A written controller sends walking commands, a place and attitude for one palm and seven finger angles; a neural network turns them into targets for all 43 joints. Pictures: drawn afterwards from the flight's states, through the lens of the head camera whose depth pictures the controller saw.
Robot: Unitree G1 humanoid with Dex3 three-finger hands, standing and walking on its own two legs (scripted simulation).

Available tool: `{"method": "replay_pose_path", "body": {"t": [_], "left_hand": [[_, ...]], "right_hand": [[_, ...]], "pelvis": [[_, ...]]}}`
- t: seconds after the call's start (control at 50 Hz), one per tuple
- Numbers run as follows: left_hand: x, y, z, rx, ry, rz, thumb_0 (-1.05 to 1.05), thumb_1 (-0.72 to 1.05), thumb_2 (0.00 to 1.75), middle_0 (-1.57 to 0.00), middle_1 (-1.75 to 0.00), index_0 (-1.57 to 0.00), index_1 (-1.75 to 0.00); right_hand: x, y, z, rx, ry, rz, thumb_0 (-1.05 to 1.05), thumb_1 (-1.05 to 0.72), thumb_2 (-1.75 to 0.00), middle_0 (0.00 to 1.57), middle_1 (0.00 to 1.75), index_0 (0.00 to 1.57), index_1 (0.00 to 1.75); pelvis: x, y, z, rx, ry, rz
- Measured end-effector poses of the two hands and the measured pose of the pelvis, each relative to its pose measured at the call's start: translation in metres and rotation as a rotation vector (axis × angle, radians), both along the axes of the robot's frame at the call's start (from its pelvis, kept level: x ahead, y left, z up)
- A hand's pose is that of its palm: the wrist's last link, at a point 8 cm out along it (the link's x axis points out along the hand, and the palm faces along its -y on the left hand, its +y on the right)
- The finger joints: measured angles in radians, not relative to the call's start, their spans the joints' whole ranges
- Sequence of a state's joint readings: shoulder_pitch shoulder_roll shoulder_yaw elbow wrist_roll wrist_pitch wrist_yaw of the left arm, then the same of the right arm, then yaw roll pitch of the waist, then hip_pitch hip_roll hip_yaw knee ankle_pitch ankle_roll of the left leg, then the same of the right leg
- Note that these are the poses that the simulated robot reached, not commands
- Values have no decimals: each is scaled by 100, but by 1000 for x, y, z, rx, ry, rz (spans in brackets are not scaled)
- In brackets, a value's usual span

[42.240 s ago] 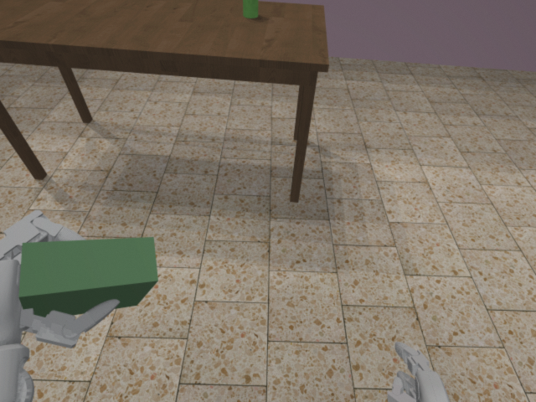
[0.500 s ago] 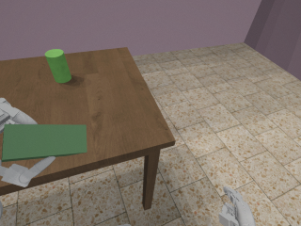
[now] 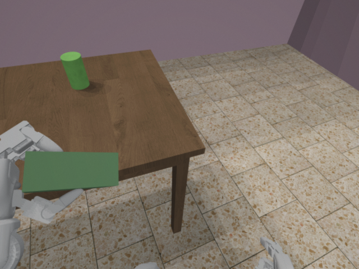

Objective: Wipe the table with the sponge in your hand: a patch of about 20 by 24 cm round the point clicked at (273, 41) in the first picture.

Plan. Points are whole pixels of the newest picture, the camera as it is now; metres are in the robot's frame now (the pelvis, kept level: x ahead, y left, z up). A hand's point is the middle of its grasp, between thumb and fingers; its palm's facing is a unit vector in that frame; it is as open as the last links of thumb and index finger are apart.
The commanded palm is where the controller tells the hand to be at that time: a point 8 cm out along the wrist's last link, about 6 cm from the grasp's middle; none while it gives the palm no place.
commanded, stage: step back with the hand held close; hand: left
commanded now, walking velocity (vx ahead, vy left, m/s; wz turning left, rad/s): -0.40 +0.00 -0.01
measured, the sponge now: (83, 173) +0.22 +0.20 +0.17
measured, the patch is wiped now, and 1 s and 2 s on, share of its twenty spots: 1.00 1.00 1.00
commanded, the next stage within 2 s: stop stepping back and stand still in 0.10 s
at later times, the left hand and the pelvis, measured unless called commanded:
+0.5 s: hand out of the picture +0.06 +0.23 +0.19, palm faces +0.40 -0.84 -0.37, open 9.5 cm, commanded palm +0.04 +0.27 +0.21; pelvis -0.13 +0.00 +0.00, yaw -2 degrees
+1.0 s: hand out of the picture +0.02 +0.28 +0.18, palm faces +0.44 -0.85 -0.29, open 9.5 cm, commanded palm -0.03 +0.31 +0.21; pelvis -0.19 +0.03 +0.00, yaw +0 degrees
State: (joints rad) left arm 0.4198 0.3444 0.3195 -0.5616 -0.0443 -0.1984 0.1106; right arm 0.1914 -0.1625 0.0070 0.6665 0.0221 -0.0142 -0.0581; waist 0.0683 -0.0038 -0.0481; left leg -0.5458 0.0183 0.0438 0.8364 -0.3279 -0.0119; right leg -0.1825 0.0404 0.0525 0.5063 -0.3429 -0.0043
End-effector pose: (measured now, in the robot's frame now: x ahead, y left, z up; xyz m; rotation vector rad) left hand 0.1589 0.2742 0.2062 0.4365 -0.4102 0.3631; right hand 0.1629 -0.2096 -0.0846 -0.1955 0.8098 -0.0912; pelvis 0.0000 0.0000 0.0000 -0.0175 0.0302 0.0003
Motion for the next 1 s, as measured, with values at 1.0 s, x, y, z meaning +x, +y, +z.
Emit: {"method": "replay_pose_path", "body": {"t": [1.0], "left_hand": [[-186, 43, -19, -86, 80, 52, -2, -51, 110, -76, -141, -83, -138]], "right_hand": [[-212, 11, 12, -52, -29, -32, 1, -90, -89, 21, 30, 20, 30]], "pelvis": [[-190, 31, 4, 14, -69, 8]]}}
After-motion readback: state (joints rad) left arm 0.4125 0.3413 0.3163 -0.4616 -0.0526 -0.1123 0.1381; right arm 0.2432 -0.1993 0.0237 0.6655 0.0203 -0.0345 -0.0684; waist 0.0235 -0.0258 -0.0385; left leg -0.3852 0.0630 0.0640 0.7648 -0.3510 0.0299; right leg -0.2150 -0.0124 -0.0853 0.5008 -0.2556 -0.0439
